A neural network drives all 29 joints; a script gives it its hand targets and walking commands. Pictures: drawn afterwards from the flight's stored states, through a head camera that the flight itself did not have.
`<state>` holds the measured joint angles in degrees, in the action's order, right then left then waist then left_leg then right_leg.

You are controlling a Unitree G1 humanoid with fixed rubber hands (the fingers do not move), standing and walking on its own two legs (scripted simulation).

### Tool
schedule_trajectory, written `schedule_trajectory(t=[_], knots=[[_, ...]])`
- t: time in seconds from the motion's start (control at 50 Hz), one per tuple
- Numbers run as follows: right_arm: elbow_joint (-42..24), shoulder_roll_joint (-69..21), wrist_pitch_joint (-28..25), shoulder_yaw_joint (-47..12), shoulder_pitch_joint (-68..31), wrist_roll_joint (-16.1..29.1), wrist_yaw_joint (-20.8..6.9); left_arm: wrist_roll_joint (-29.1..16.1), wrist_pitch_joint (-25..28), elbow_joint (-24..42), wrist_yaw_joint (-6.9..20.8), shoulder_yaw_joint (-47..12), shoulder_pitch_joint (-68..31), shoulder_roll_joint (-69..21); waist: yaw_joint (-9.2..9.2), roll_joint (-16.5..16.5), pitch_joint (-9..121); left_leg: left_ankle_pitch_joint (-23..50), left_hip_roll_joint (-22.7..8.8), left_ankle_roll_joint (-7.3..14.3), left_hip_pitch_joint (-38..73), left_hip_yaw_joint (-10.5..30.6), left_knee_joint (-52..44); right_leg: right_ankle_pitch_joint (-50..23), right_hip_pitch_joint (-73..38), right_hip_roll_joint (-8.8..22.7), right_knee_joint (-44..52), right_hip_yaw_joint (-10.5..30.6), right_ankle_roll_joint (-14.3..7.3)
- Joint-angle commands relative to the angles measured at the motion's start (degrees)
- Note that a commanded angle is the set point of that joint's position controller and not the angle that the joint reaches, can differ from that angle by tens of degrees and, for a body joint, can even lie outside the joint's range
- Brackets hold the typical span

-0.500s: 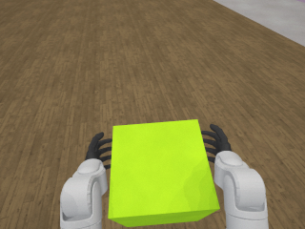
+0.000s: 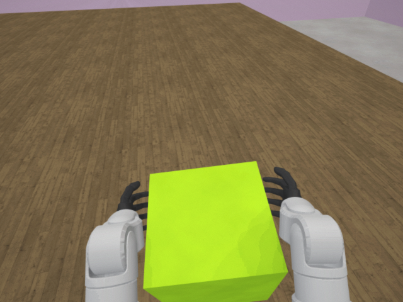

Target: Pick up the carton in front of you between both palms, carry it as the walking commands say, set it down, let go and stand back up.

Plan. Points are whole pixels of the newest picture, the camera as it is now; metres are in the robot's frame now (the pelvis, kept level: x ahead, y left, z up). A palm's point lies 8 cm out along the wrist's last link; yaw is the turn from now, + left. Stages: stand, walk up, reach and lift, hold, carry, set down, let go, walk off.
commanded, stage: carry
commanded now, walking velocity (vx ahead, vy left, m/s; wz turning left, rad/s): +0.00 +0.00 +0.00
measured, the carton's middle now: (212, 240) +0.28 +0.00 +0.01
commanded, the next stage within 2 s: none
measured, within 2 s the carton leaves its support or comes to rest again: neither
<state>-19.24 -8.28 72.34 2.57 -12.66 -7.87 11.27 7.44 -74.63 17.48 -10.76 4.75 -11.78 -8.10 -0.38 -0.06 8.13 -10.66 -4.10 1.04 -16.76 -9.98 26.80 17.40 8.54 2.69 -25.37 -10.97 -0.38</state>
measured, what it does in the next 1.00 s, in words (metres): stands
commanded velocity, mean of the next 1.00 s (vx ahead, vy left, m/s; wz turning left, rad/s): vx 0.00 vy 0.00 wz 0.00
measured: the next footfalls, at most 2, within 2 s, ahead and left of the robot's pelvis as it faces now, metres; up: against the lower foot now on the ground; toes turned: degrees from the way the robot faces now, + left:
none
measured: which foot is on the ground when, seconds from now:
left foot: down 0.00-1.00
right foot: down 0.00-1.00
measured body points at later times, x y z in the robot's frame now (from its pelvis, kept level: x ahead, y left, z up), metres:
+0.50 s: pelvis +0.05 +0.01 +0.00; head +0.05 +0.01 +0.45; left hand +0.33 +0.16 +0.05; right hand +0.34 -0.13 +0.07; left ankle +0.04 +0.11 -0.74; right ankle -0.04 -0.10 -0.73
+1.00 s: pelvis +0.01 +0.00 +0.00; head -0.02 +0.00 +0.44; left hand +0.31 +0.14 +0.02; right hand +0.31 -0.16 +0.03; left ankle +0.04 +0.11 -0.74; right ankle -0.04 -0.10 -0.74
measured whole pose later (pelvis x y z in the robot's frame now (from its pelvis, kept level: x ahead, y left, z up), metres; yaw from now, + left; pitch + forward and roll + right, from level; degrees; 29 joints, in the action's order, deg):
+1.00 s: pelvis +0.01 +0.00 +0.00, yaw -1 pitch +1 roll +0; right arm 14.3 -8.4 39.2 9.6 -13.5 -15.6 1.7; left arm 16.1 -41.6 -14.9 -0.9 10.3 -12.2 -8.1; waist 0.3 -0.3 7.2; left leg -13.6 -4.5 0.6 -17.5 -10.8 30.1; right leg 20.2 9.8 3.0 -28.9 -9.8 -0.3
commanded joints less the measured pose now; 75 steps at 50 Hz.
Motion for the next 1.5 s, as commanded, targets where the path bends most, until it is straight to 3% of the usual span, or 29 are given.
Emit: schedule_trajectory(t=[0.0,0.02,0.08,0.1,0.12,0.16,0.18,0.26,0.32,0.34,0.38,0.4,0.44,0.46,0.5,0.52,0.58,0.66,0.74,0.78,0.84,0.92,1.06,1.14,1.2,1.24,1.3,1.38,1.48], knots=[[6.6,-59.1,0.7,-31.9,-19.0,22.9,-16.7,-23.3,1.8,4.0,16.2,-35.9,-28.9,-54.8,0.12,-3.4,6.7,18.2,-6.4,-0.9,4.9,5.1,-1.8,-16.3,2.8,6.5,-0.3,5.3,0.3],[4.4,-58.2,0.3,-31.5,-17.8,22.6,-16.7,-24.1,2.0,6.0,15.9,-35.9,-29.3,-55.1,0.13,-5.1,9.6,25.5,-7.7,0.1,7.0,5.9,-0.8,-22.1,1.2,7.4,-1.3,6.3,0.2],[4.7,-60.3,0.0,-31.4,-18.5,23.1,-16.2,-24.4,2.2,7.2,15.3,-36.0,-30.2,-55.8,0.16,-4.5,12.1,37.7,-7.9,1.1,8.7,6.6,1.2,-20.1,0.9,5.9,-3.2,4.8,1.5],[3.2,-60.3,-0.8,-31.4,-19.7,23.4,-16.0,-23.9,2.2,3.4,15.3,-36.7,-28.0,-57.4,0.27,-9.1,16.0,39.6,-7.7,1.2,12.2,6.4,0.7,-17.3,1.1,6.5,-4.0,5.2,1.4],[3.4,-62.1,-0.6,-33.1,-18.5,24.4,-16.0,-25.1,3.1,8.2,15.2,-38.3,-29.5,-57.8,0.19,-5.8,16.2,47.3,-8.3,1.5,13.8,8.0,1.3,-15.2,2.1,5.1,-5.9,4.4,1.8],[-0.1,-65.3,-1.8,-33.6,-20.6,25.3,-16.0,-25.4,4.1,12.3,14.7,-38.4,-31.7,-59.7,0.66,-10.9,18.9,58.7,-9.5,2.3,19.9,7.9,3.7,-10.5,5.6,2.6,-5.9,3.7,2.1],[0.9,-64.0,-1.7,-34.1,-19.0,25.5,-15.6,-25.7,3.5,9.5,14.7,-36.5,-29.2,-59.9,0.09,-8.4,19.7,58.8,-9.1,3.0,21.8,8.5,4.0,-7.8,6.0,2.5,-1.9,3.8,1.7],[-1.7,-64.1,-3.3,-36.1,-18.3,24.6,-15.7,-24.8,5.2,10.6,15.6,-37.6,-27.2,-59.8,0.39,-0.7,20.3,45.5,-5.4,1.7,13.0,4.3,6.6,-32.9,-5.2,4.3,-3.1,3.0,1.9],[-1.4,-62.6,-4.0,-35.7,-15.5,23.1,-16.6,-23.7,6.3,4.6,17.3,-37.5,-20.8,-58.9,0.69,6.4,20.6,30.6,-5.6,1.2,9.0,4.8,6.1,-38.1,-7.4,7.3,-6.0,5.1,1.3],[1.2,-61.9,-4.8,-37.4,-19.2,22.5,-17.0,-22.0,6.6,-1.3,18.0,-34.5,-19.2,-59.8,0.16,5.0,17.6,34.5,-3.8,0.7,8.4,3.2,6.3,-43.6,-4.8,6.5,-6.5,4.6,1.3],[10.3,-61.2,-6.3,-34.3,-13.2,19.4,-18.3,-21.2,9.2,1.3,19.1,-35.9,-25.5,-56.9,0.15,2.8,15.9,33.3,-3.4,0.2,9.6,2.3,5.2,-40.3,-2.3,6.2,-6.0,5.1,1.2],[5.9,-60.2,-7.9,-35.3,-16.1,20.1,-19.0,-20.2,10.1,-3.2,19.6,-35.3,-21.2,-58.1,0.23,2.0,16.3,31.5,-4.0,0.2,8.9,2.9,4.2,-34.8,-2.8,7.1,-5.5,4.9,0.9],[12.5,-59.7,-9.9,-32.2,-14.5,18.5,-20.2,-18.9,12.5,-5.1,20.5,-34.6,-23.8,-55.2,0.58,-0.7,13.5,33.2,-5.5,0.5,9.9,3.9,3.5,-23.7,0.6,6.3,-3.7,5.1,2.4],[11.4,-60.7,-11.3,-34.0,-14.5,18.2,-20.5,-19.2,14.6,0.8,20.7,-36.3,-26.8,-56.0,-0.05,0.5,13.3,31.4,-5.8,0.6,10.3,4.7,2.1,-21.7,2.1,6.2,-3.5,5.5,1.8],[9.9,-61.8,-13.8,-34.1,-19.3,18.8,-21.2,-19.5,16.2,-2.3,21.0,-37.2,-28.2,-57.2,0.59,-3.4,11.1,23.2,-6.0,-0.1,9.1,5.3,0.4,-12.2,3.7,6.0,-1.4,5.6,1.3],[10.9,-61.8,-14.7,-33.9,-16.0,18.7,-20.9,-20.8,17.5,0.9,21.0,-38.3,-29.4,-57.7,0.41,-4.4,13.9,25.9,-6.2,0.9,9.5,4.9,2.9,-18.2,-0.4,6.6,-1.1,5.7,1.5],[11.1,-58.6,-17.1,-35.0,-16.3,17.5,-20.9,-17.7,19.4,-5.6,21.7,-36.3,-23.5,-55.2,0.21,4.5,13.6,22.4,-5.1,1.1,6.8,4.8,4.5,-31.7,-0.5,8.5,-3.8,6.0,0.6],[15.8,-56.6,-21.6,-30.5,-14.3,15.0,-21.3,-15.1,24.6,-6.0,21.7,-34.1,-24.3,-49.8,0.53,-2.0,14.5,28.3,-6.4,0.7,8.4,4.8,4.7,-26.8,-1.0,7.4,-4.7,5.2,0.9],[21.4,-51.4,-26.2,-27.2,-15.8,11.0,-21.2,-11.1,29.9,-11.5,21.4,-30.4,-24.1,-47.4,0.22,-0.8,12.5,16.5,-5.5,0.6,7.1,5.0,1.8,-17.7,0.9,7.3,-1.5,6.5,0.1],[25.8,-49.1,-28.5,-23.7,-14.3,7.2,-21.1,-8.0,31.9,-16.3,21.7,-26.4,-22.5,-44.5,0.64,-1.5,11.6,13.0,-5.9,0.8,6.4,5.1,1.5,-20.0,0.0,8.1,0.1,7.5,0.1],[28.7,-50.9,-32.3,-22.2,-19.4,5.9,-21.7,-7.6,35.8,-18.1,22.3,-25.1,-29.1,-45.2,0.22,3.2,10.2,11.4,-5.5,0.8,4.9,4.9,1.6,-23.0,-1.2,7.8,0.8,7.5,-0.7],[31.0,-48.6,-36.3,-18.8,-25.4,4.2,-22.2,-3.0,38.8,-27.2,22.5,-18.2,-28.3,-44.8,0.15,-0.4,6.3,9.3,-5.0,-0.8,4.7,4.7,-0.9,-13.8,3.4,6.8,1.8,7.3,-0.7],[31.1,-55.4,-34.8,-23.1,-22.1,6.4,-23.0,-7.8,38.0,-22.9,23.8,-25.4,-30.2,-50.5,0.16,-1.2,11.1,4.7,-7.0,0.5,6.7,6.9,-1.6,-6.0,1.4,7.5,3.8,8.1,-1.4],[25.5,-56.2,-32.8,-26.1,-21.1,10.0,-22.6,-11.0,35.8,-18.9,23.4,-30.5,-29.3,-53.0,-0.11,-2.4,15.1,16.3,-6.7,0.9,9.4,5.3,0.9,-11.0,0.5,6.2,-0.3,6.5,-1.1],[28.5,-54.4,-31.3,-23.8,-19.6,7.9,-22.6,-9.7,34.8,-20.8,23.0,-26.4,-27.5,-49.2,0.24,3.9,11.8,11.7,-6.9,0.7,6.2,5.2,-0.3,-12.7,3.7,6.0,0.7,6.3,-0.3],[29.0,-53.1,-31.3,-22.3,-17.6,6.9,-22.6,-8.7,34.4,-20.1,22.8,-26.2,-26.2,-48.5,0.23,-1.0,11.6,8.6,-7.1,1.0,5.6,6.7,-1.4,-10.1,3.5,6.9,1.4,8.0,-0.9],[24.8,-54.4,-32.1,-25.8,-21.1,8.4,-22.5,-9.3,35.2,-20.0,22.8,-27.2,-28.8,-49.6,0.38,1.5,10.9,12.7,-6.6,0.6,4.6,6.3,0.0,-14.1,1.7,6.3,0.6,7.1,-0.7],[28.7,-53.8,-32.2,-23.1,-22.5,7.2,-22.6,-8.2,35.5,-21.3,23.1,-25.2,-29.3,-48.6,0.18,-0.3,10.5,6.5,-7.0,0.4,4.5,6.1,-0.8,-8.1,2.5,6.7,2.1,7.5,-1.1],[28.8,-55.3,-32.1,-24.0,-21.1,8.1,-23.1,-9.3,35.3,-20.5,23.3,-27.0,-29.2,-50.4,0.21,-0.1,11.2,8.2,-6.3,1.1,3.8,6.5,-0.2,-14.4,0.6,7.0,1.8,8.6,-1.3]])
